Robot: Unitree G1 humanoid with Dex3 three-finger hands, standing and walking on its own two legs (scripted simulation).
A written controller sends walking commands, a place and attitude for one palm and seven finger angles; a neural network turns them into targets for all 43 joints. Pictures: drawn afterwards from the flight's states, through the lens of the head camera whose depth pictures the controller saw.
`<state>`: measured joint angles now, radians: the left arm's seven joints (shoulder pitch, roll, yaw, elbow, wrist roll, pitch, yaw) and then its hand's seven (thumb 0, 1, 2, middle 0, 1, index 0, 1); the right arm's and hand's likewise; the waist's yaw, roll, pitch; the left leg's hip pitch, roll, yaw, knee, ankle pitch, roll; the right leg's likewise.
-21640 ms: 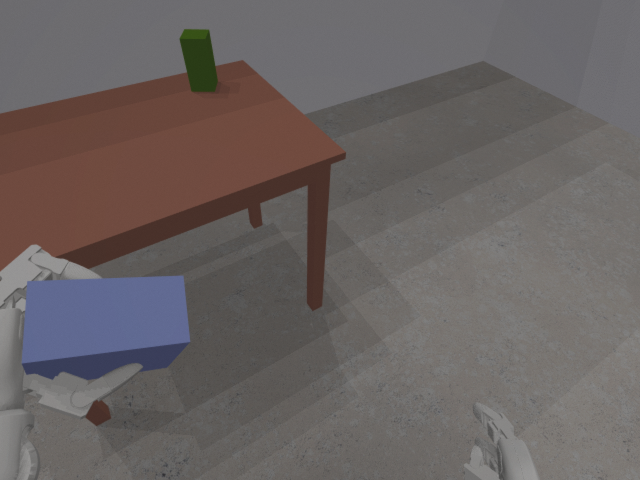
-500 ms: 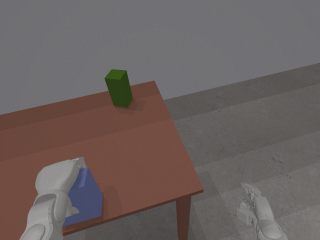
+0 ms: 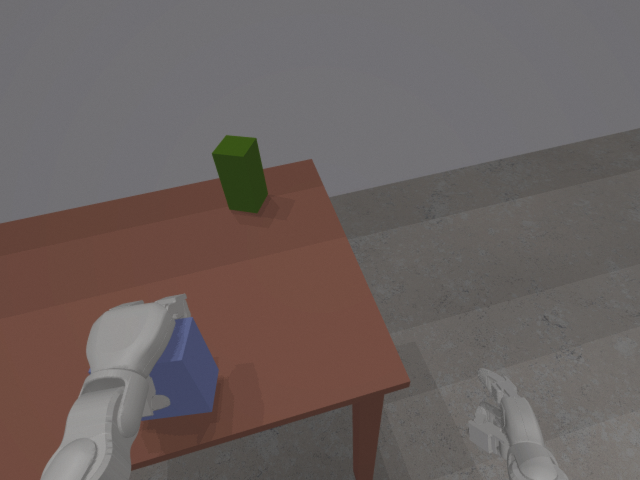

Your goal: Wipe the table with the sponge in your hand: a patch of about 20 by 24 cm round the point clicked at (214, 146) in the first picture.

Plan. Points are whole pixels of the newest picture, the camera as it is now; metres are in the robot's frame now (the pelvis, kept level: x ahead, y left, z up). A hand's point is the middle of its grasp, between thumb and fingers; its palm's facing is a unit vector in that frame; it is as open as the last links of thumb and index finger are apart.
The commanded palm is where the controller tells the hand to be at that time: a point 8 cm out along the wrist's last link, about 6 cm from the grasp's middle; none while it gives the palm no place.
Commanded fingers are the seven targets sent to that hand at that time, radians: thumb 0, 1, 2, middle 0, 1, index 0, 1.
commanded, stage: move the sponge above the wiping area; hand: left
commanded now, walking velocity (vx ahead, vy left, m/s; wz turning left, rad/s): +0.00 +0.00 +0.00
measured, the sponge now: (166, 379) +0.22 +0.26 -0.01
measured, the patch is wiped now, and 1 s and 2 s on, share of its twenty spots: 0.00 0.00 0.00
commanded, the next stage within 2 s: none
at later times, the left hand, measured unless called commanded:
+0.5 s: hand (128, 342) +0.23 +0.28 +0.07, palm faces +0.07 -0.05 -1.00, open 10.4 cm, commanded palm +0.20 +0.28 +0.12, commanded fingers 0.00 0.10 1.30 -1.20 -1.60 -1.20 -1.60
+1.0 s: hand (111, 350) +0.21 +0.29 +0.08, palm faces +0.09 -0.06 -0.99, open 10.4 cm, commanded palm +0.18 +0.27 +0.12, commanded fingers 0.00 0.10 1.30 -1.20 -1.60 -1.20 -1.60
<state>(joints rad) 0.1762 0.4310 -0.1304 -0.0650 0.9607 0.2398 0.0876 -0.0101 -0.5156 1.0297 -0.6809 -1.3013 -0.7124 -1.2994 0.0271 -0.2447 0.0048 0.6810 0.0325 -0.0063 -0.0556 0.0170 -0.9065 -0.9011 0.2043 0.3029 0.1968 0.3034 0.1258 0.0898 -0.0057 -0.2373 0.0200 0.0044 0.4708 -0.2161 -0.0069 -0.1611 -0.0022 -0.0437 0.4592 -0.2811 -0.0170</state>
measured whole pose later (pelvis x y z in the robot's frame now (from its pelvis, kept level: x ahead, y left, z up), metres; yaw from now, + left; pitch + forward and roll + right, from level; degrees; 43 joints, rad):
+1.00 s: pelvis +0.00 -0.01 +0.00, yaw +0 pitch -2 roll +0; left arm 0.21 0.44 -0.04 -0.11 0.91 0.38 0.16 -0.01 -0.52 1.03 -0.68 -1.30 -0.71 -1.30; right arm 0.01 -0.25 0.00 0.70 0.06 0.03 -0.04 0.02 -0.91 -0.90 0.20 0.30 0.20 0.30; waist 0.12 0.11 -0.02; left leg -0.21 0.03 0.00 0.47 -0.22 -0.02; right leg -0.14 0.00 -0.05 0.46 -0.29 -0.02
